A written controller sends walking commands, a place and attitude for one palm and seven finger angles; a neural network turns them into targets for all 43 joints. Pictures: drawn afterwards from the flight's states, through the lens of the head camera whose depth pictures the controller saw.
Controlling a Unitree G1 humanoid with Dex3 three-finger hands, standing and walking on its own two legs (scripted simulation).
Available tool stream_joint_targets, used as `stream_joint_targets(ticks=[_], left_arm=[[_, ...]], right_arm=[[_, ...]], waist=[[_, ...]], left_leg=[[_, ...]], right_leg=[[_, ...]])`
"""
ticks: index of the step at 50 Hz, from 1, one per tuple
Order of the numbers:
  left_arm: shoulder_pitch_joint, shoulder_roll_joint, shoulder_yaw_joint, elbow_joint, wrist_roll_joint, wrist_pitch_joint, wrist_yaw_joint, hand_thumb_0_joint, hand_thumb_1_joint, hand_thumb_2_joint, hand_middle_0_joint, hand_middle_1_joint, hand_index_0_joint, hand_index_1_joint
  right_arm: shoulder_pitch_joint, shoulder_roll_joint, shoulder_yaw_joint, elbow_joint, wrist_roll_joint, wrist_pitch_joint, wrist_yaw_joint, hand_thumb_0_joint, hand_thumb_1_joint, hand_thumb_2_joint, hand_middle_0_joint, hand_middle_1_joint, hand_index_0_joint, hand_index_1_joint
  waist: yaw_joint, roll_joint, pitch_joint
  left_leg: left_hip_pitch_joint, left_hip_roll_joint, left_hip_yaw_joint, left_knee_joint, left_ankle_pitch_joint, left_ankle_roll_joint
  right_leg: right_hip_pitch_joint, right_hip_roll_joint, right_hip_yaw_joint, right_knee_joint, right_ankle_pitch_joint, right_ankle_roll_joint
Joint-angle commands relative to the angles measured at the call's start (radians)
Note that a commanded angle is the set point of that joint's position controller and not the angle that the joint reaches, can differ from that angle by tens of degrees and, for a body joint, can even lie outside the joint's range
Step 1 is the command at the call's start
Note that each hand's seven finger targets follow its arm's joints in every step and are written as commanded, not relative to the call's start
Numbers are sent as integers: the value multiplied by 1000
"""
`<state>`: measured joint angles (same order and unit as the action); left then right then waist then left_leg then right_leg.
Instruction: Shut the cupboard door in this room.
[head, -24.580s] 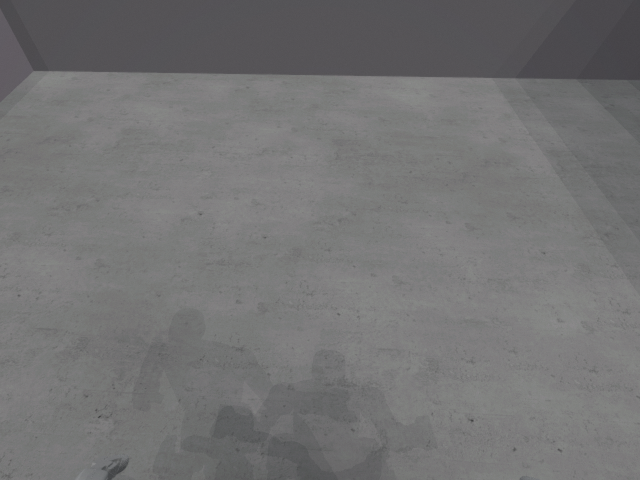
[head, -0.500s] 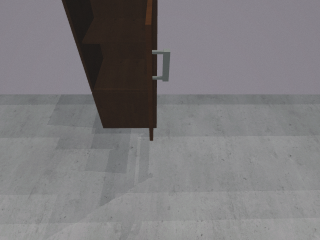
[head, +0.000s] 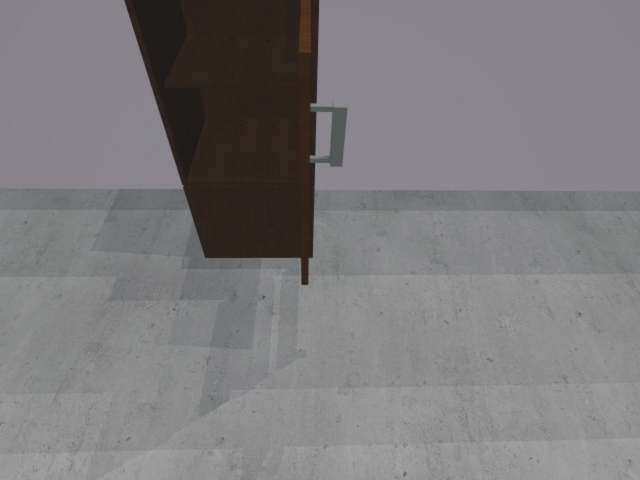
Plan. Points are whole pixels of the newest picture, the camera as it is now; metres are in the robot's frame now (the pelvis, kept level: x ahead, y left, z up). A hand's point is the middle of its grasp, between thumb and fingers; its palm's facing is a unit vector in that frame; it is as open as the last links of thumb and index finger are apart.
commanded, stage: look at it before walking up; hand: left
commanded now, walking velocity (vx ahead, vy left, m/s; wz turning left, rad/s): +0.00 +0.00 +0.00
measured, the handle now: (326, 135) +0.68 +0.03 +0.06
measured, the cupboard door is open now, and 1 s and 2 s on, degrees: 89 89 89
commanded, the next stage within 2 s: walk around to get in front in 1.00 s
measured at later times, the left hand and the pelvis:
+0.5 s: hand out of the picture +0.00 +0.19 -0.18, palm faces +0.02 -0.98 -0.21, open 7.4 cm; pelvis +0.00 +0.01 +0.00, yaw +0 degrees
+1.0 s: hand out of the picture +0.04 +0.24 -0.17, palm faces +0.00 -0.96 -0.29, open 7.4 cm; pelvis +0.00 +0.01 +0.00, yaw +1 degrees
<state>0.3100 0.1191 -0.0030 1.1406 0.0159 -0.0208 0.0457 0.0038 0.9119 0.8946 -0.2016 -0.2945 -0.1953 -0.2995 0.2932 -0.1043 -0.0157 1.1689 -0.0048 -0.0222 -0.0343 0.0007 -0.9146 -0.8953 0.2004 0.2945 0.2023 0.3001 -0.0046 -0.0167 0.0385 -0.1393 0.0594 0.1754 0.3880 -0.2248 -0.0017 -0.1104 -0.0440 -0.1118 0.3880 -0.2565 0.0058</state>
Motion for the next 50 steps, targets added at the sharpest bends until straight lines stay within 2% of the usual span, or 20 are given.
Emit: stream_joint_targets(ticks=[1,17,24,36,50], left_arm=[[89,93,12,-14,-4,-13,5,0,900,900,-200,-300,-200,-300],[45,151,23,-28,-2,-18,0,0,900,900,-200,-300,-200,-300],[12,184,27,-35,-2,-17,-5,0,900,900,-200,-300,-200,-300],[-61,262,38,-56,1,-19,-15,0,900,900,-200,-300,-200,-300],[-143,342,43,-71,0,-20,-25,0,900,900,-200,-300,-200,-300]], right_arm=[[75,-100,-16,-21,0,-7,-1,0,-900,-900,200,300,200,300],[32,-162,-27,-39,0,-17,-1,0,-900,-900,200,300,200,300],[-2,-199,-30,-51,-1,-17,1,0,-900,-900,200,300,200,300],[-74,-276,-35,-80,-2,-20,8,0,-900,-900,200,300,200,300],[-154,-355,-34,-100,-3,-20,17,0,-900,-900,200,300,200,300]], waist=[[3,21,49],[2,16,17],[3,20,40],[4,23,-8],[4,26,-25]], left_leg=[[22,91,-116,-66,149,20],[45,95,-127,-72,205,29],[40,97,-131,-91,181,29],[60,103,-146,-106,189,28],[68,110,-159,-132,183,23]], right_leg=[[-77,-94,90,-72,186,-13],[-42,-103,87,-73,224,-16],[-48,-106,89,-87,200,-17],[-20,-115,91,-103,201,-17],[-5,-126,94,-127,192,-17]])
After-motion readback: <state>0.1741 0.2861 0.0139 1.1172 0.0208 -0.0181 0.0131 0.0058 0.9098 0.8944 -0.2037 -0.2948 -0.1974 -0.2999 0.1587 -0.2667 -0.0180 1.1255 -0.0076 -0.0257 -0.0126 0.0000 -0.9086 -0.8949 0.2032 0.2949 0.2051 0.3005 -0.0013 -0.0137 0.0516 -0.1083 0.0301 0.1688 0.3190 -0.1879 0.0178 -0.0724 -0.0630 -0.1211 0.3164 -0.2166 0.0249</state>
